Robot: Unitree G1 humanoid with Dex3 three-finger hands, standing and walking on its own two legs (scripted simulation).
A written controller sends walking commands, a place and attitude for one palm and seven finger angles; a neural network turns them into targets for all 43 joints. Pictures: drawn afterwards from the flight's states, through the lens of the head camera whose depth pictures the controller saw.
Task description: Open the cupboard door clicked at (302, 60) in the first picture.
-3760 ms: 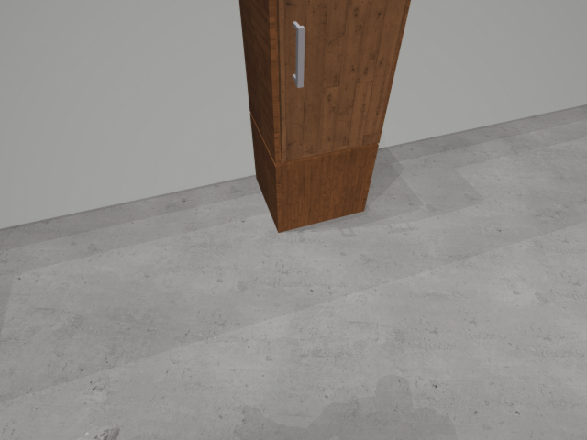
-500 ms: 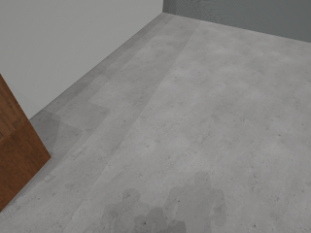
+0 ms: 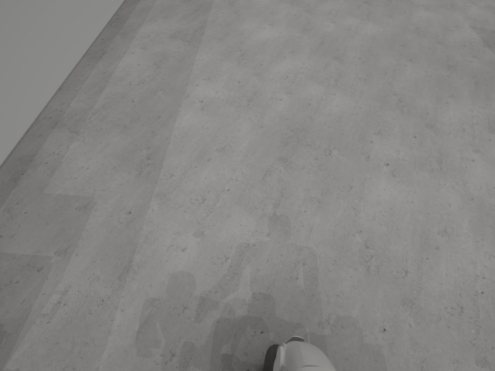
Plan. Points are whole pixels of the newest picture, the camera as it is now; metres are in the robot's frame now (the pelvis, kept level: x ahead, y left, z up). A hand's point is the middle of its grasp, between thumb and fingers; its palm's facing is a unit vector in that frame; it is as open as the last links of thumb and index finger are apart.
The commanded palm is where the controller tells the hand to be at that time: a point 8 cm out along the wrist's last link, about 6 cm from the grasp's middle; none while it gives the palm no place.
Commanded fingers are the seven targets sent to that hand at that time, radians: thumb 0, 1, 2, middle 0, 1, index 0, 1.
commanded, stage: turn to face it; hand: left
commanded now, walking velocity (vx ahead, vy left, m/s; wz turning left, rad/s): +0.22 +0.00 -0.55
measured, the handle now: out of the picture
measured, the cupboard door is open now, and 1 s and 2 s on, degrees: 0 0 0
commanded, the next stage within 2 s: none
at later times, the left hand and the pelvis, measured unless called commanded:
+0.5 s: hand (166, 307) +0.25 +0.16 -0.16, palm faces +0.12 -0.98 -0.17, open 7.2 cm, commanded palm none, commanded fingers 0.00 0.90 0.90 -0.20 -0.30 -0.20 -0.30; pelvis +0.16 -0.02 +0.00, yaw +6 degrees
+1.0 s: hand (153, 315) +0.23 +0.18 -0.14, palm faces +0.39 -0.87 -0.31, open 7.4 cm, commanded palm none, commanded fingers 0.00 0.90 0.90 -0.20 -0.30 -0.20 -0.30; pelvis +0.21 -0.05 +0.00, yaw +23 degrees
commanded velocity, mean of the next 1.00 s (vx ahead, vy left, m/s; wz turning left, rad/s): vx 0.01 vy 0.00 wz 0.54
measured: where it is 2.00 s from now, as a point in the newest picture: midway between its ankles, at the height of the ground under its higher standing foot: (258, 361)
